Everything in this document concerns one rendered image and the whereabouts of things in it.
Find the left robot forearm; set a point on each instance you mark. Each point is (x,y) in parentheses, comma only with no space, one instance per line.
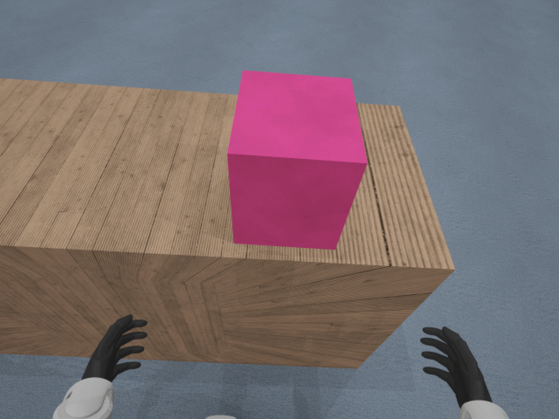
(91,398)

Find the right robot forearm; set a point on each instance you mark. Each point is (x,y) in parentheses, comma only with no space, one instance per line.
(481,410)

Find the pedestal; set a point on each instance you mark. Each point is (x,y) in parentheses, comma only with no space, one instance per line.
(116,200)

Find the robot right hand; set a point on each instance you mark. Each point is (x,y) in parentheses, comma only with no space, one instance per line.
(465,378)

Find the robot left hand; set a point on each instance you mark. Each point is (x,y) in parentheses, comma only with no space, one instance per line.
(105,357)

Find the carton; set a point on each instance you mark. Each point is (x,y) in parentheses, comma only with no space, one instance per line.
(295,158)

